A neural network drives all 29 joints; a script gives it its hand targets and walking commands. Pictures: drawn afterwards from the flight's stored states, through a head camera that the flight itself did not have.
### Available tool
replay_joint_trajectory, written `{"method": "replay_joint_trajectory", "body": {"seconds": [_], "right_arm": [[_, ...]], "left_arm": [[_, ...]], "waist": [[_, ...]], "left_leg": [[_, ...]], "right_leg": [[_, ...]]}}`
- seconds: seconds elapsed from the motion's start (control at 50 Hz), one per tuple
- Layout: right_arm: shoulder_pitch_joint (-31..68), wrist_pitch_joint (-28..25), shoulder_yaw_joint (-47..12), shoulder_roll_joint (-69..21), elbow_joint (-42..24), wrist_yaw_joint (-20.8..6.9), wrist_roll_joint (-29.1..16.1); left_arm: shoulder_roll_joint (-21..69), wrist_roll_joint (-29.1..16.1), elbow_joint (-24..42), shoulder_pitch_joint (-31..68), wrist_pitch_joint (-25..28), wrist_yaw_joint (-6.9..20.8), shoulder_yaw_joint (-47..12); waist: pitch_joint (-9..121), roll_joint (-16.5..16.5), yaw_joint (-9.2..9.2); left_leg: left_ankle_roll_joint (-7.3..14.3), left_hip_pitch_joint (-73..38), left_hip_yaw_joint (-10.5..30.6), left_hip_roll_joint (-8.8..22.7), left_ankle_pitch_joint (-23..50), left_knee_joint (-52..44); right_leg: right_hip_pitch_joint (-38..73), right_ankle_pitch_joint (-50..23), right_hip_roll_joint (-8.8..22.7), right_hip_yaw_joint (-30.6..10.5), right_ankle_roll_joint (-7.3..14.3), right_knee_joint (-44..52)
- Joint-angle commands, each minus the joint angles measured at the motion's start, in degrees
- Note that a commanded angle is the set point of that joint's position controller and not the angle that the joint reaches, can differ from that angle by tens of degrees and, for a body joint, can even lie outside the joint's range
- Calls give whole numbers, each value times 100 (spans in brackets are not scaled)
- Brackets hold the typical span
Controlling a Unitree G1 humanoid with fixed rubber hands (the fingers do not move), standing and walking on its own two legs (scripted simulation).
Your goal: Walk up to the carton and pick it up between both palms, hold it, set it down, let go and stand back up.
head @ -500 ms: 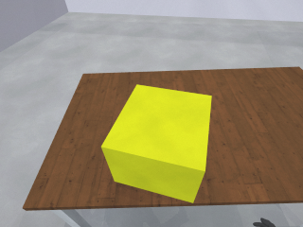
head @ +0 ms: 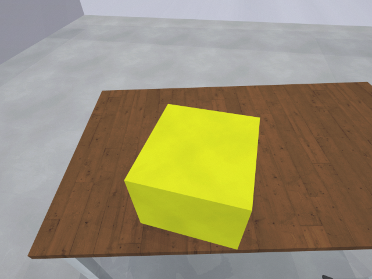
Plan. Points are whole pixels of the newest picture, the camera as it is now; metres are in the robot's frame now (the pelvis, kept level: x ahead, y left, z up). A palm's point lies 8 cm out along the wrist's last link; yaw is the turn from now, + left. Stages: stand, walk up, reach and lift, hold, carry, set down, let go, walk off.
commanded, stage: stand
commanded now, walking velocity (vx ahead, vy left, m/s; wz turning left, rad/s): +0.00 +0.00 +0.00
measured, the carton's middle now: (199, 170) +0.43 +0.00 -0.03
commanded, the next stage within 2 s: none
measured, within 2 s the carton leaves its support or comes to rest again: neither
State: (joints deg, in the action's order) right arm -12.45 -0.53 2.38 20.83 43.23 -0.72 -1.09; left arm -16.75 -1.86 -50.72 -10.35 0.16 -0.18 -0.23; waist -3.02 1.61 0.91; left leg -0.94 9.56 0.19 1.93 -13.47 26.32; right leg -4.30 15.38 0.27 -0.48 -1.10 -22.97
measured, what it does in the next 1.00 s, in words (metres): stands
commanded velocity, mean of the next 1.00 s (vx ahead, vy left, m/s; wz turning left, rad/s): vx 0.00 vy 0.00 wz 0.00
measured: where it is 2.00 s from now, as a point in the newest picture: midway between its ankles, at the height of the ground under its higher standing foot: outside the picture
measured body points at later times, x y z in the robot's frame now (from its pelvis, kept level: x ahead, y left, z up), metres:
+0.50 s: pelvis +0.00 +0.00 +0.00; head +0.00 +0.00 +0.45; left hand +0.09 +0.28 -0.12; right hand +0.12 -0.30 -0.10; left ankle +0.01 +0.13 -0.74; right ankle -0.03 -0.13 -0.74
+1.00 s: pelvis -0.01 +0.00 +0.00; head -0.01 +0.00 +0.45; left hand +0.09 +0.28 -0.13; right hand +0.11 -0.30 -0.11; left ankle +0.01 +0.13 -0.74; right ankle -0.03 -0.13 -0.74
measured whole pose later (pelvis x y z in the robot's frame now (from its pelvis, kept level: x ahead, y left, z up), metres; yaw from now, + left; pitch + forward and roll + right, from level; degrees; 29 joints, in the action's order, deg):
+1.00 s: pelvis -0.01 +0.00 +0.00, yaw +0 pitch -4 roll -1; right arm -12.5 -0.9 2.4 20.8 46.7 -0.3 -1.1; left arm -16.8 -1.9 -57.3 -7.6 0.2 0.1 -0.2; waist -3.2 1.7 0.9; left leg -0.9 9.6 0.2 1.9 -13.1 26.3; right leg -4.3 15.0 0.3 -0.5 -1.1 -23.0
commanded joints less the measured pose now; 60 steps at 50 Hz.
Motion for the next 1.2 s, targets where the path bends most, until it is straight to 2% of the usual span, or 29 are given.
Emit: {"method": "replay_joint_trajectory", "body": {"seconds": [0.0,0.06,0.08,0.16,0.18,0.2,0.22,0.26,0.32,0.4,0.48,0.5,0.52,0.58,0.62,0.66,0.72,0.74,0.78,0.8,0.86,0.9,0.92,1.02,1.06,1.1,1.12,1.14,1.18], "right_arm": [[336,-164,186,1058,76,118,250],[258,-156,184,1099,135,117,219],[334,-148,166,1077,138,117,233],[276,-178,175,1105,162,119,225],[339,-175,165,1107,184,121,226],[287,-164,170,1124,209,122,247],[357,-149,179,1123,223,130,247],[346,-165,160,1075,219,139,221],[340,-158,167,1107,265,135,218],[318,-168,140,1062,292,135,208],[314,-178,162,1106,294,155,246],[338,-181,145,1071,327,142,204],[330,-186,142,1100,342,137,224],[371,-177,152,1118,356,143,233],[299,-186,161,1101,359,145,231],[376,-193,149,1112,356,150,243],[364,-191,161,1099,367,137,223],[345,-185,165,1134,376,145,225],[335,-192,157,1108,380,149,238],[338,-190,156,1134,411,162,236],[319,-185,138,1086,414,149,219],[355,-193,134,1126,438,153,221],[368,-190,130,1091,437,153,222],[337,-187,161,1173,514,158,222],[304,-185,123,1103,501,151,214],[376,-191,139,1115,489,146,221],[393,-190,140,1105,526,148,217],[399,-170,147,1132,535,166,225],[365,-205,144,1128,502,159,245]], "left_arm": [[-1474,374,223,287,157,-9,479],[-1492,359,171,322,140,-1,468],[-1446,340,180,336,154,6,479],[-1446,357,93,337,133,6,455],[-1418,331,77,376,147,6,450],[-1410,335,34,356,157,1,450],[-1457,327,29,363,143,1,460],[-1393,332,31,382,140,14,452],[-1442,330,-64,374,153,6,437],[-1469,326,-127,380,131,-2,449],[-1435,317,-159,440,129,2,454],[-1449,325,-192,418,136,10,434],[-1411,310,-196,438,138,23,436],[-1469,313,-246,442,134,14,440],[-1457,318,-273,437,133,10,440],[-1397,293,-256,503,125,18,427],[-1460,304,-312,536,134,20,438],[-1446,310,-306,529,137,23,432],[-1431,294,-321,518,115,26,430],[-1445,305,-361,471,116,24,434],[-1439,294,-324,561,112,34,439],[-1416,313,-379,553,122,32,407],[-1443,335,-377,606,118,19,424],[-1436,299,-430,537,122,36,412],[-1437,297,-412,557,136,39,410],[-1435,297,-444,577,118,23,421],[-1467,319,-449,611,110,17,419],[-1450,297,-411,638,96,29,426],[-1429,277,-442,575,100,42,421]], "waist": [[46,187,-96],[65,77,-108],[44,84,-55],[32,21,-99],[21,146,-81],[-33,82,-85],[20,172,-61],[-49,-42,-76],[-20,127,-96],[-20,28,-94],[-106,171,-77],[-37,31,-70],[13,140,-47],[-119,137,-56],[-125,-1,-91],[43,161,-65],[-22,-28,-82],[-68,67,-84],[-105,12,-64],[-104,151,-69],[-121,18,-71],[-203,124,-69],[-194,103,-121],[-153,128,-40],[-153,-15,-70],[-94,128,-73],[-86,19,-72],[-128,107,-32],[-154,36,-35]], "left_leg": [[260,-180,461,495,1330,-567],[233,-197,440,488,1314,-616],[244,-184,469,507,1330,-575],[231,-148,465,499,1186,-617],[240,-185,471,498,1241,-600],[239,-131,510,508,1245,-641],[249,-129,499,519,1231,-667],[252,-93,534,520,1192,-649],[245,-238,475,516,1316,-643],[236,-195,492,519,1318,-620],[243,-96,484,504,1239,-685],[239,-179,545,542,1234,-696],[249,-143,521,523,1171,-687],[252,-152,482,514,1267,-680],[239,-151,504,535,1318,-698],[238,-213,492,537,1237,-634],[245,-198,526,534,1284,-675],[245,-154,524,533,1285,-690],[207,-110,499,495,1272,-703],[219,-156,494,519,1251,-693],[224,-95,549,536,1057,-751],[237,-85,550,532,961,-784],[234,-76,541,522,1006,-781],[227,-119,545,550,1090,-774],[209,-89,590,545,1038,-828],[212,-168,533,541,1084,-769],[215,-156,541,533,1123,-745],[219,-67,544,524,1104,-778],[227,-63,547,533,1060,-756]], "right_leg": [[-340,-1250,535,-362,252,395],[-311,-1182,533,-355,237,415],[-345,-1174,526,-353,229,431],[-313,-1116,540,-359,240,483],[-340,-1120,548,-391,237,464],[-326,-1090,543,-391,248,490],[-298,-1111,537,-391,243,502],[-334,-1116,519,-331,225,476],[-379,-1127,550,-407,236,476],[-343,-1132,546,-380,237,508],[-322,-1115,572,-431,252,514],[-335,-1071,552,-395,242,502],[-292,-1060,560,-407,246,523],[-367,-1156,564,-428,237,545],[-391,-1161,569,-396,261,518],[-297,-1132,570,-404,244,539],[-341,-1101,577,-419,259,549],[-334,-1136,567,-388,245,531],[-342,-1103,543,-375,238,535],[-344,-1122,567,-396,240,533],[-394,-931,532,-392,232,527],[-370,-896,561,-409,241,585],[-378,-957,558,-409,245,556],[-366,-892,546,-409,242,588],[-331,-886,531,-378,223,531],[-365,-852,554,-420,238,568],[-333,-946,546,-424,265,558],[-303,-941,546,-426,256,570],[-332,-917,568,-423,263,593]]}}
